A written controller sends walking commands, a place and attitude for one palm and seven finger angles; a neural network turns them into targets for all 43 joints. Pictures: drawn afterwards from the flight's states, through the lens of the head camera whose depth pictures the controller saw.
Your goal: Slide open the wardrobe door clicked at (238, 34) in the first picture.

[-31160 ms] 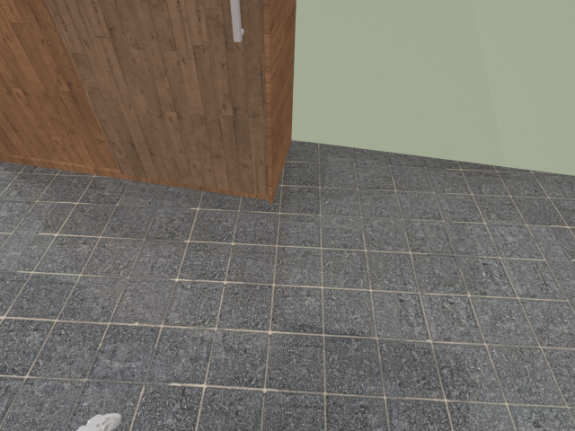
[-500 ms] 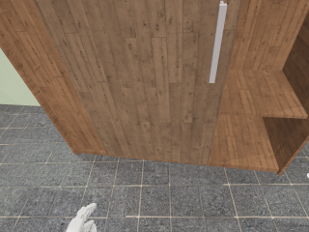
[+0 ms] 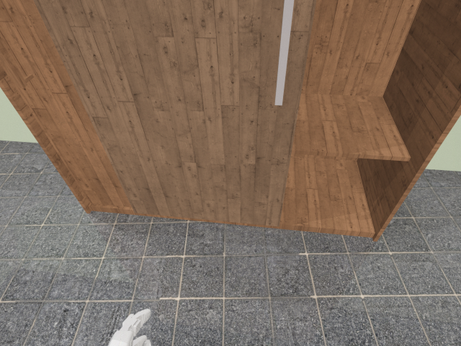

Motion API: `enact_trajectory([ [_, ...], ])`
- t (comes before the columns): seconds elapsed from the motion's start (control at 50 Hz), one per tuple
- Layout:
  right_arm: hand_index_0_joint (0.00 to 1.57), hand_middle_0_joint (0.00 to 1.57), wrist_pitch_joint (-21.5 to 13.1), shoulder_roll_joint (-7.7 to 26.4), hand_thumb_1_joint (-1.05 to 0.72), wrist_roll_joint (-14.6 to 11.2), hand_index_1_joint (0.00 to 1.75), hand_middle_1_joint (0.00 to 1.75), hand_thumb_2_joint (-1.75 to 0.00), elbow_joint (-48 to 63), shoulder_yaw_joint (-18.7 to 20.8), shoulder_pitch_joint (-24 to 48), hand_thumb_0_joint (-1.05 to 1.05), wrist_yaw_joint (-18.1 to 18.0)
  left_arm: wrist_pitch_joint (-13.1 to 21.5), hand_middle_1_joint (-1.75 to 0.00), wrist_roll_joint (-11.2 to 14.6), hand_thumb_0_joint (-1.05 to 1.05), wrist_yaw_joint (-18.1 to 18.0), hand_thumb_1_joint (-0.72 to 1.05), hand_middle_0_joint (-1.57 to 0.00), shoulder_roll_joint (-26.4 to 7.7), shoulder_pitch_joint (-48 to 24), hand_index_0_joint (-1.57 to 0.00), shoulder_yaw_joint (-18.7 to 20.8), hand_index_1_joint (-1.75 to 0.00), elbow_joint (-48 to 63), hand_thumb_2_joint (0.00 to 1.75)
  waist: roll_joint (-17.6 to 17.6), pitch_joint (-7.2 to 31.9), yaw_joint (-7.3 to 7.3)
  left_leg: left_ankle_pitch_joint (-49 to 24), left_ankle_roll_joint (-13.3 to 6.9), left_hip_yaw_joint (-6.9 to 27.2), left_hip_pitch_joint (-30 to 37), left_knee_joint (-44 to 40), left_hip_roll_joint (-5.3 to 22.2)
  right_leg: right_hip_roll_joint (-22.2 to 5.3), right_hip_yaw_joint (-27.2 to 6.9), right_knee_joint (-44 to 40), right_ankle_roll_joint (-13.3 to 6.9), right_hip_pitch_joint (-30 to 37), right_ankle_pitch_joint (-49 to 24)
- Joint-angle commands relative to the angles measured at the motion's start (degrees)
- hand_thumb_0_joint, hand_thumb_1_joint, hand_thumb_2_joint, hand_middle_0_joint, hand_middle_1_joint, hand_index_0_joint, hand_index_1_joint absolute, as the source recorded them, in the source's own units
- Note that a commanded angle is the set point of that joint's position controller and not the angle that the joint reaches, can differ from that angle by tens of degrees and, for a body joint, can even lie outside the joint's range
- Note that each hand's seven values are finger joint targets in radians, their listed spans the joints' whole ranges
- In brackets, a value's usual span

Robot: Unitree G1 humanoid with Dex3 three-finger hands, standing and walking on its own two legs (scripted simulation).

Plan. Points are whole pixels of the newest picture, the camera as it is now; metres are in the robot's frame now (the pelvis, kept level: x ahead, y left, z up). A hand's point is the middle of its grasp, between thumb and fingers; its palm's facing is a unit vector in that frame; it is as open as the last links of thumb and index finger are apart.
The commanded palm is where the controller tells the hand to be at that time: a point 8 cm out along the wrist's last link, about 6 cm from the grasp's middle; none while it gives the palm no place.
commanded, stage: stop stepping back and stand still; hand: right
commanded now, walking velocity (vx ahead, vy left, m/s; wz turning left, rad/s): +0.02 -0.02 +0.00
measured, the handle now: (283, 52) +0.80 -0.10 +0.16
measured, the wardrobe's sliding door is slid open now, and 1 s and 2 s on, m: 0.46 0.46 0.46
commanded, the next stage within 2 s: let the arm hang, fingers relaxed in 0.82 s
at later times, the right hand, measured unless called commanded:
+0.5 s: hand (459, 231) +0.24 -0.28 +0.17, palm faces +0.41 +0.75 -0.52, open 7.4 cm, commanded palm +0.18 -0.32 +0.17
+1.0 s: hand (436, 251) +0.27 -0.31 +0.07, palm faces +0.26 +0.83 -0.50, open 7.4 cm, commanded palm none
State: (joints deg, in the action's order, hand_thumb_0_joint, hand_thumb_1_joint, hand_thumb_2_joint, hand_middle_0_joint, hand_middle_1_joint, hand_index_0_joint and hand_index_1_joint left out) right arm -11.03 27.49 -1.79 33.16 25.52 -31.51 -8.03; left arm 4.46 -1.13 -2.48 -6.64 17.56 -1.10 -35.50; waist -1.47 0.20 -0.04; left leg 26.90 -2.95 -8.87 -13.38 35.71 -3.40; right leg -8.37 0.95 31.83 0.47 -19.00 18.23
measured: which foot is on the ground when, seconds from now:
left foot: up 0.00-0.02, down 0.04-1.00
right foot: down 0.00-1.00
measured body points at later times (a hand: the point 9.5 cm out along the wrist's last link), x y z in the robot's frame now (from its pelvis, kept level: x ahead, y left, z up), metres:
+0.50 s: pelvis +0.04 -0.02 -0.01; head +0.06 -0.01 +0.44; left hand +0.21 +0.20 -0.11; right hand +0.21 -0.31 +0.19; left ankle +0.03 +0.09 -0.74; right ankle +0.05 -0.14 -0.74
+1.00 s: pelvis +0.05 -0.04 -0.01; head +0.05 -0.03 +0.44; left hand +0.23 +0.21 -0.10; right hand +0.25 -0.35 +0.10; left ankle +0.03 +0.08 -0.74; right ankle +0.05 -0.15 -0.74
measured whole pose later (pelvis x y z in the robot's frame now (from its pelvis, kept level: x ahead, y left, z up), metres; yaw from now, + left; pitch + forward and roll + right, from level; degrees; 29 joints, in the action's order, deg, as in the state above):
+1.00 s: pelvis +0.05 -0.04 -0.01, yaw -1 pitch +2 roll +1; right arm -7.4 24.1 0.6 6.4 13.5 -21.7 -3.6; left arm 5.2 0.2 0.0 -16.4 9.1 0.9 -39.5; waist -2.3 2.3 -1.1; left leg 17.9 0.7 -2.6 -14.4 30.4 1.0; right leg -0.8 2.2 33.1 -1.0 -17.9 17.1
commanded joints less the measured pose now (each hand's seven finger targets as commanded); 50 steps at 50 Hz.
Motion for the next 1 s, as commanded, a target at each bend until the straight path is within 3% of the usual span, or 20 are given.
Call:
enact_trajectory([
  [0.0, 0.2, 0.2, 0.06, 9.29, -0.9, -0.76, 0.3, 0.3, -0.9, 4.65, 6.02, 7.77, 0.0, -1.7, 1.78, -0.3, 1.5, 0.0, -1.38, 0.9, -0.2, -10.6, -10.68, -0.2, 4.39, -0.3, 8.84, 0.9, 17.71, 0.51, -0.43, 1.87, -12.3, 36.54, 8.13, -24.61, 20.94, 7.7, 1.37, 34.55, -0.73, -22.8, 11.16],
  [0.02, 0.2, 0.2, -1.42, 10.51, -0.9, -0.81, 0.3, 0.3, -0.9, 5.19, 8.47, 8.93, 0.0, -2.42, 2.89, -0.3, 0.22, 0.0, -1.07, 0.9, -0.2, -11.06, -10.78, -0.2, 3.51, -0.3, 8.15, 0.9, 6.95, -0.57, 0.34, -13.64, -13.6, 35.77, 4.81, -23.57, 22.64, 5.79, -0.46, 38.76, -0.11, -20.98, 8.97],
  [0.04, 0.2, 0.2, -1.83, 7.88, -0.9, -1.21, 0.3, 0.3, -0.9, 2.39, 6.75, 7.91, 0.0, -2.69, 3.66, -0.3, 0.88, 0.0, -0.67, 0.9, -0.2, -9.07, -9.0, -0.2, 3.14, -0.3, 6.41, 0.9, 10.8, 3.94, 0.59, -2.31, -12.24, 33.1, 6.72, -21.03, 22.81, 4.47, -2.83, 34.49, -0.34, -20.7, 10.72],
  [0.06, 0.2, 0.2, -1.48, 4.39, -0.9, -1.41, 0.3, 0.3, -0.9, 1.83, 3.09, 8.16, 0.0, -1.87, 3.46, -0.3, 1.55, 0.0, -0.58, 0.9, -0.2, -11.8, -8.78, -0.2, 4.68, -0.3, 6.45, 0.9, 15.11, -1.06, 0.95, 5.28, -11.08, 31.59, 0.5, -22.75, 20.88, 3.53, -2.8, 32.23, -0.15, -17.8, 7.23],
  [0.12, 0.2, 0.2, -3.06, 6.23, -0.9, -0.76, 0.3, 0.3, -0.9, 8.23, 3.36, 15.03, 0.0, -2.39, 3.45, -0.3, 1.5, 0.0, -2.02, 0.9, -0.2, -10.92, -13.87, -0.2, 3.44, -0.3, 6.29, 0.9, 10.09, -3.46, 0.94, -3.71, -7.52, 18.42, -6.01, -17.99, 17.89, 2.21, 0.28, 12.16, -1.2, -3.71, 3.92],
  [0.16, 0.2, 0.2, -3.88, 6.73, -0.9, -0.5, 0.3, 0.3, -0.9, 9.96, 3.75, 14.09, 0.0, -3.06, 4.67, -0.3, 0.96, 0.0, -2.79, 0.9, -0.2, -11.02, -12.16, -0.2, 3.59, -0.3, 5.98, 0.9, 1.54, 0.1, 1.14, -5.85, -3.69, 11.73, -6.18, -9.45, 12.56, 6.6, 5.1, -1.6, -1.12, 8.82, -3.11],
  [0.18, 0.2, 0.2, -4.49, 6.83, -0.9, -0.68, 0.3, 0.3, -0.9, 12.47, 4.07, 13.56, 0.0, -3.02, 5.28, -0.3, 1.03, 0.0, -2.89, 0.9, -0.2, -12.43, -11.74, -0.2, 4.43, -0.3, 6.86, 0.9, -7.19, 0.89, 0.91, -7.0, -0.99, 10.1, -9.1, -1.68, 9.52, 2.65, -1.96, -6.86, -2.78, 13.37, -3.27],
  [0.2, 0.2, 0.2, -5.16, 7.49, -0.9, -0.51, 0.3, 0.3, -0.9, 15.64, 5.32, 13.57, 0.0, -3.21, 5.58, -0.3, 1.1, 0.0, -2.55, 0.9, -0.2, -13.93, -11.37, -0.2, 4.98, -0.3, 7.93, 0.9, -18.22, 2.68, 0.06, -3.68, 2.3, 6.42, -14.07, 7.32, 4.27, -5.94, -15.69, -11.36, -6.28, 16.71, -7.21],
  [0.24, 0.2, 0.2, -5.69, 8.93, -0.9, -0.62, 0.3, 0.3, -0.9, 13.11, 7.13, 10.76, 0.0, -2.59, 6.51, -0.3, 0.47, 0.0, -1.76, 0.9, -0.2, -11.11, -10.16, -0.2, 4.04, -0.3, 6.92, 0.9, -19.92, 1.57, 1.04, 4.36, 3.33, 8.3, -14.58, 18.15, 2.9, -10.83, -26.09, -19.16, -9.56, 11.44, -4.96],
  [0.34, 0.2, 0.2, -4.84, 6.12, -0.9, -0.61, 0.3, 0.3, -0.9, 7.52, 7.7, -1.43, 0.0, -2.1, 6.59, -0.3, 1.7, 0.0, 0.05, 0.9, -0.2, -11.67, -9.49, -0.2, 3.76, -0.3, 8.29, 0.9, -7.91, 4.21, -0.25, -10.51, 3.75, 4.9, 7.77, -8.63, 3.14, -2.5, -4.25, -8.26, -4.74, -1.49, -3.56],
  [0.42, 0.2, 0.2, -4.21, 6.35, -0.9, -1.51, 0.3, 0.3, -0.9, 3.01, 7.74, -0.33, 0.0, -1.86, 6.08, -0.3, 1.98, 0.0, -0.18, 0.9, -0.2, -11.66, -9.13, -0.2, 4.53, -0.3, 8.06, 0.9, 10.56, 4.06, 1.15, -18.29, -2.25, 26.23, 3.14, -17.45, 14.78, 6.04, 0.71, 5.84, -0.49, -1.7, 0.17],
  [0.44, 0.2, 0.2, -4.06, 6.04, -0.9, -1.49, 0.3, 0.3, -0.9, 2.81, 6.92, -0.74, 0.0, -1.97, 5.58, -0.3, 1.94, 0.0, -0.05, 0.9, -0.2, -11.67, -8.8, -0.2, 4.45, -0.3, 7.69, 0.9, 11.42, 3.97, 1.21, -25.24, -3.84, 26.58, 5.14, -16.93, 16.97, 5.85, 0.32, 6.41, -0.21, -2.42, -1.61],
  [0.48, 0.2, 0.2, -4.63, 6.23, -0.9, -1.2, 0.3, 0.3, -0.9, 3.01, 6.51, 1.09, 0.0, -2.18, 5.19, -0.3, 1.78, 0.0, -0.31, 0.9, -0.2, -11.11, -9.26, -0.2, 3.49, -0.3, 7.23, 0.9, 9.24, 5.46, 1.12, -35.38, -2.25, 20.0, 8.57, -12.34, 15.22, 5.49, -0.16, 0.12, -0.63, -0.03, -5.32],
  [0.54, 0.2, 0.2, -4.71, 7.13, -0.9, -0.53, 0.3, 0.3, -0.9, 5.24, 6.27, 3.0, 0.0, -2.08, 4.82, -0.3, 1.62, 0.0, -1.39, 0.9, -0.2, -11.94, -10.67, -0.2, 3.63, -0.3, 7.64, 0.9, 0.92, 7.87, 0.29, -42.29, 2.48, 11.98, 7.03, -6.3, 8.46, 2.26, -1.25, -4.02, -2.11, 10.16, -30.08],
  [0.58, 0.2, 0.2, -4.71, 6.98, -0.9, -0.34, 0.3, 0.3, -0.9, 6.32, 5.59, 3.59, 0.0, -1.94, 4.47, -0.3, 1.77, 0.0, -1.42, 0.9, -0.2, -11.59, -10.61, -0.2, 3.19, -0.3, 8.13, 0.9, -2.64, 9.26, -0.04, -39.77, 3.43, 9.34, 6.55, -5.2, 6.56, 0.99, -2.66, -3.56, -2.57, 12.13, -37.77],
  [0.74, 0.2, 0.2, -5.03, 7.13, -0.9, -1.25, 0.3, 0.3, -0.9, 7.41, 7.26, -2.47, 0.0, -2.17, 3.9, -0.3, 1.9, 0.0, -1.09, 0.9, -0.2, -11.88, -9.93, -0.2, 3.75, -0.3, 9.45, 0.9, -1.9, 10.09, 0.19, -43.5, 2.35, 11.16, 10.8, -7.6, 7.56, 2.78, -0.76, -2.77, -1.11, 7.34, -30.84],
  [0.88, 0.2, 0.2, -4.5, 5.78, -0.9, -1.55, 0.3, 0.3, -0.9, 5.13, 5.61, -1.27, 0.0, -1.78, 3.6, -0.3, 1.87, 0.0, -1.74, 0.9, -0.2, -12.31, -10.25, -0.2, 3.6, -0.3, 9.71, 0.9, -3.35, 7.57, 0.06, -34.79, 3.27, 10.27, 7.97, -9.6, 5.89, 2.18, -1.45, -6.23, -1.31, 6.36, -25.05],
  [0.9, 0.2, 0.2, 4.76, -2.76, -0.9, 2.83, 0.3, 0.3, -0.9, -36.75, -19.64, 6.32, 0.0, 5.75, 5.91, -0.3, 2.67, 0.0, 3.44, 0.9, -0.2, -23.12, -14.83, -0.2, 5.77, -0.3, -0.85, 0.9, -3.99, 2.27, 2.25, -37.04, 2.15, 7.22, -0.72, -3.46, 11.64, 1.69, -1.78, 1.36, -1.21, 2.31, -28.36],
  [0.92, 0.2, 0.2, 9.09, -3.41, -0.9, 3.43, 0.3, 0.3, -0.9, -39.04, -18.86, 7.42, 0.0, 7.27, 3.01, -0.3, 1.69, 0.0, 3.28, 0.9, -0.2, -21.37, -10.95, -0.2, 6.81, -0.3, -2.0, 0.9, -2.95, 5.36, 1.32, -30.45, 1.72, 10.67, -2.94, -6.19, 11.1, 0.98, -2.08, -0.22, -0.68, 4.78, -26.51],
  [0.98, 0.2, 0.2, 10.08, -3.59, -0.9, 3.48, 0.3, 0.3, -0.9, -48.75, -20.26, 12.67, 0.0, 8.53, -0.59, -0.3, 0.38, 0.0, 2.92, 0.9, -0.2, -20.05, -10.61, -0.2, 4.53, -0.3, -2.18, 0.9, 4.82, 2.83, -0.17, -14.91, 2.31, 8.19, -1.92, -5.95, 8.97, -0.46, -7.36, -5.26, -4.12, -2.79, -13.03],
])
